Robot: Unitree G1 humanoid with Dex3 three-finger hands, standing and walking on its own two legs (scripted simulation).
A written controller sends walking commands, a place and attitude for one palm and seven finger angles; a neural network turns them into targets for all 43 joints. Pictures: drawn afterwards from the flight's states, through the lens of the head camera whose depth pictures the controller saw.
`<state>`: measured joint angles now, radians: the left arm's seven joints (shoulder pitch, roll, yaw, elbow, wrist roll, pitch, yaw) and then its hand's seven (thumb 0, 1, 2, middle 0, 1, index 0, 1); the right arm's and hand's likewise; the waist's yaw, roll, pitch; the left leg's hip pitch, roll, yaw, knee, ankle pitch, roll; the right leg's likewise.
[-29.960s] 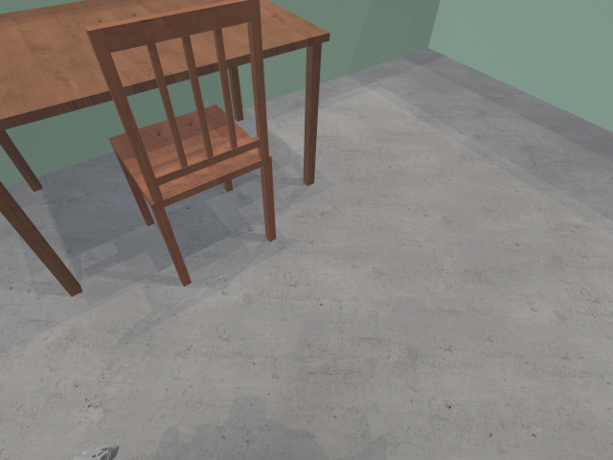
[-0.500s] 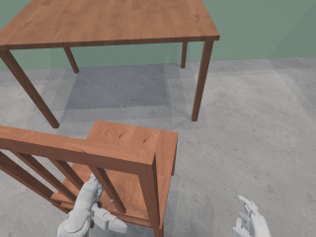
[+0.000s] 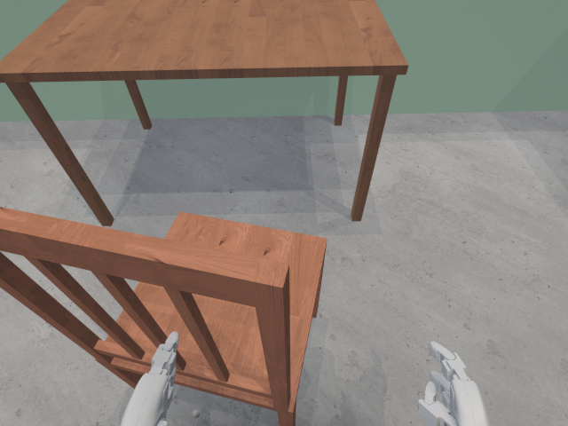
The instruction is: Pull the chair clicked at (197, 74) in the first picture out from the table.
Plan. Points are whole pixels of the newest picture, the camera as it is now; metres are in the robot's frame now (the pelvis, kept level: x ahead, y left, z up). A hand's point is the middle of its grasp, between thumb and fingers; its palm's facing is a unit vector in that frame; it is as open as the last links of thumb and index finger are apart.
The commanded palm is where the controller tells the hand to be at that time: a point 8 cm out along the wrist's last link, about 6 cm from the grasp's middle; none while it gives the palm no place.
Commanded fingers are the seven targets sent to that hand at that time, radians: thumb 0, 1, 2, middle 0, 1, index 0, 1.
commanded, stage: draw the fingers out of the gap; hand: left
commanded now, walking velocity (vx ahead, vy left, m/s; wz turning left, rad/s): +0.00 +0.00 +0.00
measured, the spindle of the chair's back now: (150, 327) +0.27 +0.21 -0.01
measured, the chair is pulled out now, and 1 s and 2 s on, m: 0.58 0.58 0.58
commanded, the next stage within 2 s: draw the hand back to the body in 0.36 s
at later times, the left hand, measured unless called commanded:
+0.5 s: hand out of the picture +0.09 +0.12 -0.01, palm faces -0.04 -0.99 -0.13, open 17.5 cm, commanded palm +0.06 +0.17 +0.01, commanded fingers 0.00 -0.55 0.20 0.00 0.00 0.00 0.00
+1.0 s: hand out of the picture +0.12 +0.17 +0.09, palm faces +0.05 -0.99 -0.10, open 17.3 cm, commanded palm +0.08 +0.23 +0.11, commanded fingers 0.00 -0.30 0.32 -0.04 -0.05 -0.04 -0.05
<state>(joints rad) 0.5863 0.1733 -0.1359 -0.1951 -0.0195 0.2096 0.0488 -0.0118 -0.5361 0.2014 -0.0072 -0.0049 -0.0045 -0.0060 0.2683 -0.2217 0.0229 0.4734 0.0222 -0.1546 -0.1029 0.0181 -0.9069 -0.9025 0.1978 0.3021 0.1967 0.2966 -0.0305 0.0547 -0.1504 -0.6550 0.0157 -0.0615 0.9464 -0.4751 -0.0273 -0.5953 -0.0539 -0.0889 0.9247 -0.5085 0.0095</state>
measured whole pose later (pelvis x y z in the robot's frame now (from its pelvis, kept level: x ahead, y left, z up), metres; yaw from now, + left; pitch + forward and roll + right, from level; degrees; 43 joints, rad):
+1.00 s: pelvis -0.03 +0.00 -0.01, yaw -1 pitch +7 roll -2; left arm 0.76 0.23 0.10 -0.41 -0.25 -0.22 -0.14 -0.01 -0.51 0.22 -0.01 -0.01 -0.01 -0.01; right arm 0.25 -0.17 0.00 0.52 0.08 -0.20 -0.12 0.02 -0.91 -0.90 0.20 0.30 0.20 0.30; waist 0.02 0.08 -0.15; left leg -0.68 0.04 -0.07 1.03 -0.48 -0.04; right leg -0.62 -0.03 -0.09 1.00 -0.51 0.00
